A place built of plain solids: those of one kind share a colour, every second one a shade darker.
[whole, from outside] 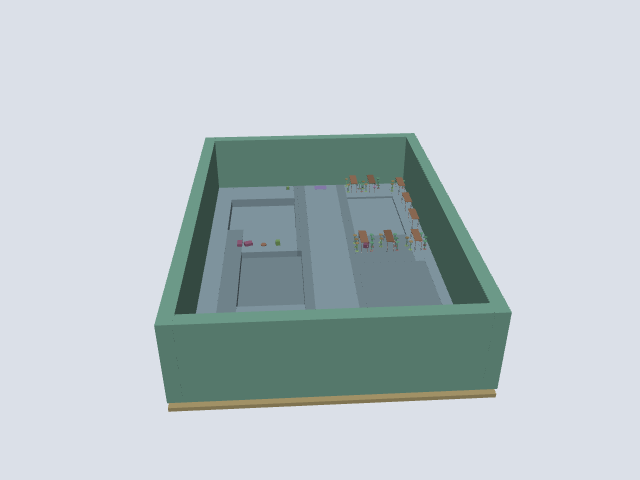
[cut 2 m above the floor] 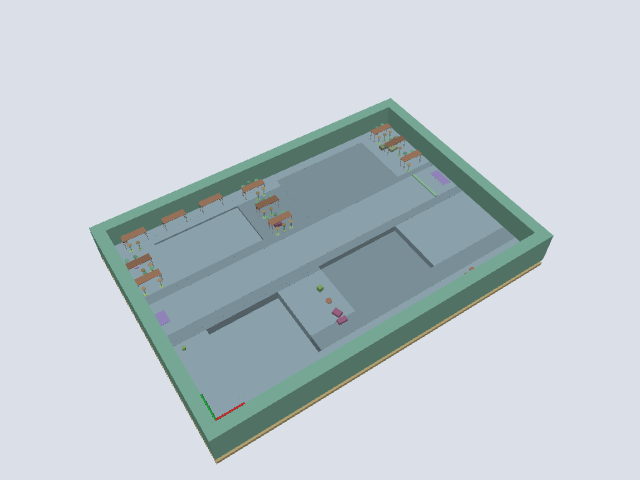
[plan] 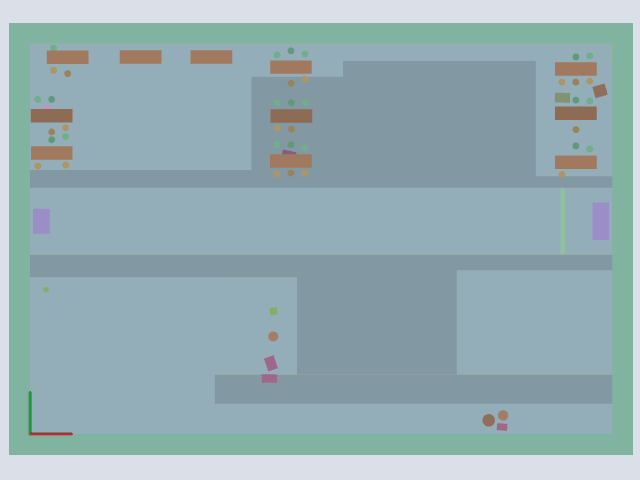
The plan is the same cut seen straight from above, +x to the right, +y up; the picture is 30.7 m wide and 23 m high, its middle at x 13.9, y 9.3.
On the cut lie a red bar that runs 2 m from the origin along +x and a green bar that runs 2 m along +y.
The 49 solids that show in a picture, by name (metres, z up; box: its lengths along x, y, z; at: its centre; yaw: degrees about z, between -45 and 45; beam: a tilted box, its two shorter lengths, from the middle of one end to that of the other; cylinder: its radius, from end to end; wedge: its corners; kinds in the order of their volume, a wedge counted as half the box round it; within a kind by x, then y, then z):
{
 "floor_1": {"box": [2.8, 6.06, 1.32], "at": [1.4, 4.48, -0.66]},
 "floor_2": {"box": [2.95, 4.47, 1.32], "at": [1.48, 14.88, -0.66]},
 "floor_3": {"box": [6.06, 6.06, 0.52], "at": [5.83, 4.48, -1.06]},
 "floor_4": {"box": [12.8, 0.34, 1.32], "at": [6.4, 7.68, -0.66]},
 "floor_5": {"box": [7.65, 4.47, 1.13], "at": [6.78, 14.88, -0.76]},
 "floor_6": {"box": [15.0, 0.3, 1.32], "at": [7.5, 12.5, -0.66]},
 "floor_7": {"box": [15.0, 0.76, 1.32], "at": [7.5, 17.5, -0.66]},
 "floor_8": {"box": [3.94, 4.66, 1.32], "at": [10.83, 5.18, -0.66]},
 "floor_9": {"box": [4.4, 4.47, 1.32], "at": [12.8, 14.88, -0.66]},
 "floor_10": {"box": [27.9, 1.45, 1.32], "at": [13.95, 0.72, -0.66]},
 "floor_11": {"box": [27.9, 0.75, 1.32], "at": [13.95, 8.22, -0.66]},
 "floor_12": {"box": [27.9, 3.2, 1.0], "at": [13.95, 10.2, -0.5]},
 "floor_13": {"box": [27.9, 0.55, 1.32], "at": [13.95, 12.07, -0.66]},
 "floor_14": {"box": [27.9, 0.82, 1.32], "at": [13.95, 18.29, -0.66]},
 "floor_15": {"box": [7.65, 5.0, 0.75], "at": [16.62, 5.35, -0.94]},
 "floor_16": {"box": [19.04, 1.4, 1.32], "at": [18.38, 2.15, -0.66]},
 "floor_17": {"box": [9.24, 5.53, 1.32], "at": [19.62, 15.12, -0.66]},
 "floor_18": {"box": [7.45, 5.0, 1.32], "at": [24.18, 5.35, -0.66]},
 "floor_19": {"box": [3.66, 5.53, 1.32], "at": [26.07, 15.12, -0.66]},
 "wall_1": {"box": [1.0, 18.7, 6.0], "at": [-0.5, 9.35, 2.0]},
 "wall_2": {"box": [29.9, 1.0, 6.0], "at": [13.95, -0.5, 2.0]},
 "wall_3": {"box": [29.9, 1.0, 6.0], "at": [13.95, 19.2, 2.0]},
 "wall_4": {"box": [1.0, 18.7, 6.0], "at": [28.4, 9.35, 2.0]},
 "floor_base_1": {"box": [29.9, 20.7, 0.3], "at": [13.95, 9.35, -1.57]},
 "top_1": {"box": [2.0, 0.65, 0.04], "at": [1.04, 15.26, 1.02]},
 "top_2": {"box": [2.0, 0.65, 0.04], "at": [1.05, 13.47, 1.02]},
 "top_3": {"box": [2.0, 0.65, 0.04], "at": [1.81, 18.06, 1.02]},
 "top_4": {"box": [2.0, 0.65, 0.04], "at": [5.31, 18.07, 1.02]},
 "top_5": {"box": [2.0, 0.65, 0.04], "at": [8.7, 18.06, 1.02]},
 "top_6": {"box": [2.0, 0.65, 0.04], "at": [12.5, 13.09, 1.02]},
 "top_7": {"box": [2.0, 0.65, 0.04], "at": [12.51, 17.58, 1.02]},
 "top_8": {"box": [2.0, 0.65, 0.04], "at": [12.53, 15.24, 1.02]},
 "top_9": {"box": [2.0, 0.65, 0.04], "at": [26.16, 13.03, 1.02]},
 "top_10": {"box": [2.0, 0.65, 0.04], "at": [26.16, 15.37, 1.02]},
 "top_11": {"box": [2.0, 0.65, 0.04], "at": [26.16, 17.49, 1.02]},
 "crate_1": {"box": [0.74, 0.41, 0.24], "at": [11.48, 2.66, 0.12], "yaw": -0.6},
 "crate_2": {"box": [0.49, 0.66, 0.24], "at": [11.55, 3.39, 0.12], "yaw": 19.3},
 "crate_3": {"box": [0.66, 0.44, 0.31], "at": [12.4, 13.35, 0.15], "yaw": -11.4},
 "crate_4": {"box": [0.5, 0.34, 0.28], "at": [22.62, 0.34, 0.14], "yaw": -3.6},
 "sack_1": {"box": [0.73, 0.47, 0.27], "at": [25.52, 16.12, 0.14], "yaw": -0.8},
 "sack_2": {"box": [0.78, 0.45, 0.25], "at": [26.11, 15.47, 0.12], "yaw": 6.9},
 "low_mat_1": {"box": [0.8, 1.2, 0.06], "at": [0.55, 10.2, -0.02]},
 "low_mat_2": {"box": [0.8, 1.8, 0.06], "at": [27.35, 10.2, -0.02]},
 "hose_coil_1": {"cylinder": 0.24, "from": [11.66, 4.68, -0.05], "to": [11.66, 4.68, 0.08]},
 "hose_coil_2": {"cylinder": 0.3, "from": [21.98, 0.66, -0.05], "to": [21.98, 0.66, 0.08]},
 "hose_coil_3": {"cylinder": 0.25, "from": [22.68, 0.89, -0.05], "to": [22.68, 0.89, 0.08]},
 "hose_coil_4": {"box": [0.61, 0.56, 0.13], "at": [27.32, 16.45, 0.01], "yaw": 16.2},
 "step_hump_1": {"box": [0.22, 3.2, 0.15], "at": [25.53, 10.2, 0.03]},
 "bucket_1": {"box": [0.36, 0.36, 0.4], "at": [11.68, 5.89, 0.2], "yaw": 6.5}
}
